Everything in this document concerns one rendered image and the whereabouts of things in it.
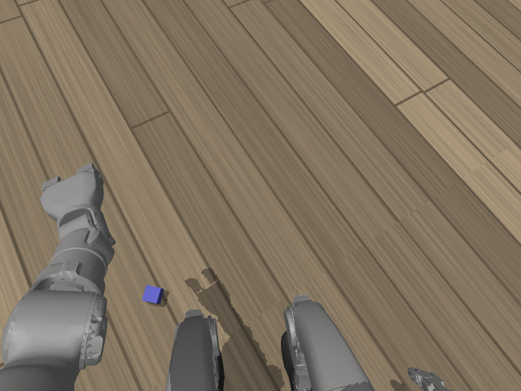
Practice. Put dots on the cube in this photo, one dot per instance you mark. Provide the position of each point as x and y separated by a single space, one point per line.
153 294

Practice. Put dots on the left robot arm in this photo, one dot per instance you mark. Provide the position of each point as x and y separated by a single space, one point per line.
59 326

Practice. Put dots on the left robot hand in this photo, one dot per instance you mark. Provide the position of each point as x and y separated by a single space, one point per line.
85 187

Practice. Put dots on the right robot hand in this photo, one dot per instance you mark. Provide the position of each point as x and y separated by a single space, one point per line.
426 381

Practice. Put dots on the right robot foot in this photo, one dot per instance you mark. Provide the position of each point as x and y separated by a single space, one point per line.
287 361

